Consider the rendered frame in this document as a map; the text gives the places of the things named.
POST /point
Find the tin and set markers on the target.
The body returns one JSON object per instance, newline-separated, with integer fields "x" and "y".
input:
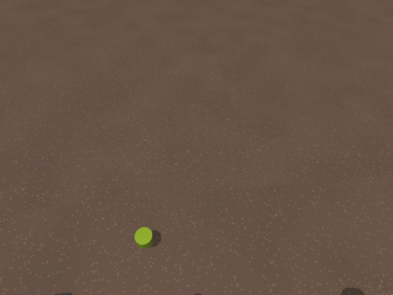
{"x": 144, "y": 237}

